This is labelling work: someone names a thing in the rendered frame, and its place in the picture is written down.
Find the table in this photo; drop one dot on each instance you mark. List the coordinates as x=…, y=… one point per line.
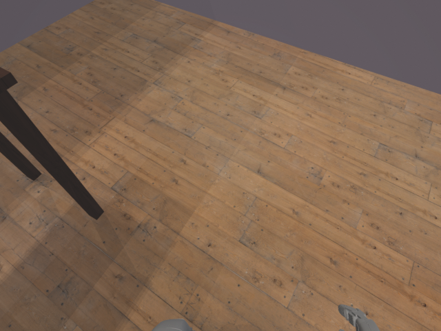
x=20, y=125

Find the robot right hand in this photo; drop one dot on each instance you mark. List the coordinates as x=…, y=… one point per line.
x=357, y=318

